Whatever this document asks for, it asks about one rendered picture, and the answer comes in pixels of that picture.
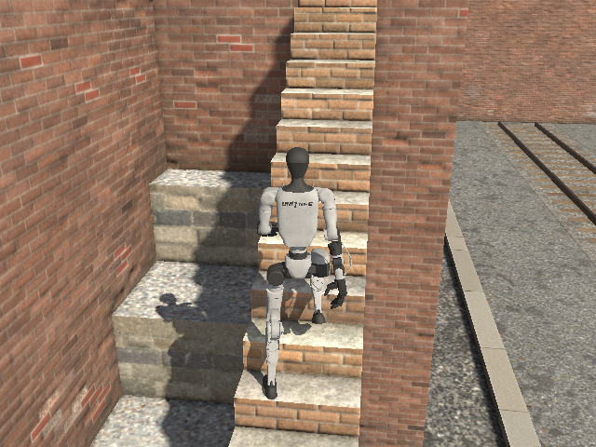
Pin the right robot forearm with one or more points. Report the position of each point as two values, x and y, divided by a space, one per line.
337 257

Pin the left robot hand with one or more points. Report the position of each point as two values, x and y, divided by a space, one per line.
274 230

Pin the robot left thigh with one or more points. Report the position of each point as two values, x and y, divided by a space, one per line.
275 279

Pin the right robot upper arm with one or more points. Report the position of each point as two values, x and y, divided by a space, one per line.
326 197

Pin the humanoid robot head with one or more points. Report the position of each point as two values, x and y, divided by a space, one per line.
297 161

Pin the right robot hand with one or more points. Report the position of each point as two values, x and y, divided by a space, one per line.
340 284

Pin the left robot upper arm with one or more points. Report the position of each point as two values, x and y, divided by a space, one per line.
269 196

